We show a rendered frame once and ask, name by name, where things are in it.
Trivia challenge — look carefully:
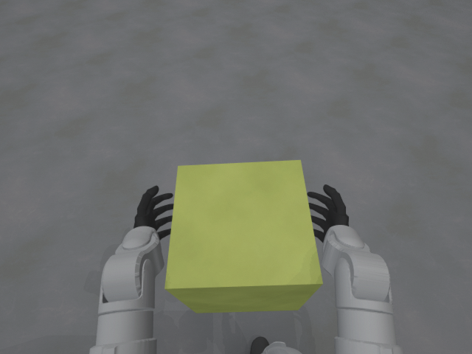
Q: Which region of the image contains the carton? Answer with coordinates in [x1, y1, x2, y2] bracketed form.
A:
[164, 160, 323, 313]

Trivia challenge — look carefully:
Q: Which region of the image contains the robot right forearm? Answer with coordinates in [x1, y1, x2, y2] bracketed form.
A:
[321, 225, 404, 354]

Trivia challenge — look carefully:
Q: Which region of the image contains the robot right shin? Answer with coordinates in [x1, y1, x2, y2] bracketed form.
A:
[263, 341, 286, 353]

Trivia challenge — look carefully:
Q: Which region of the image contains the right robot hand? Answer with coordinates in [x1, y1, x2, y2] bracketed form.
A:
[307, 184, 349, 242]

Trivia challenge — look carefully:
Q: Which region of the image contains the left robot hand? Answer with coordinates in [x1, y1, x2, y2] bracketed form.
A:
[133, 186, 174, 240]

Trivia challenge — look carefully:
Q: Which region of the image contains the robot right foot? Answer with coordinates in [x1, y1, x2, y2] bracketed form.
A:
[250, 337, 269, 354]

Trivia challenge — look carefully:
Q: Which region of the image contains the robot left forearm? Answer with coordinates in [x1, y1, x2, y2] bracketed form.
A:
[89, 226, 164, 354]

